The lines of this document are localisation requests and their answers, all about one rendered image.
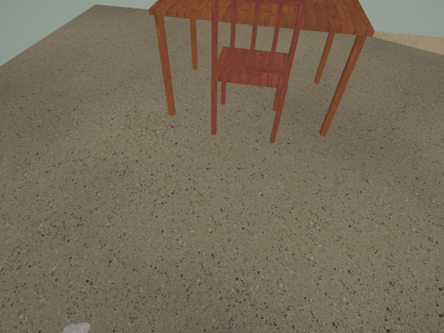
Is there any table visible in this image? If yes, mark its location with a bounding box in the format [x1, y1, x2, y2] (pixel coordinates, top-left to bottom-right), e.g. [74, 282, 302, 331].
[148, 0, 375, 136]

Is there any chair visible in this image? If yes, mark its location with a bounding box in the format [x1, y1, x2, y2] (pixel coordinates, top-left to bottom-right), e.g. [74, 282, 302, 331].
[211, 0, 307, 143]

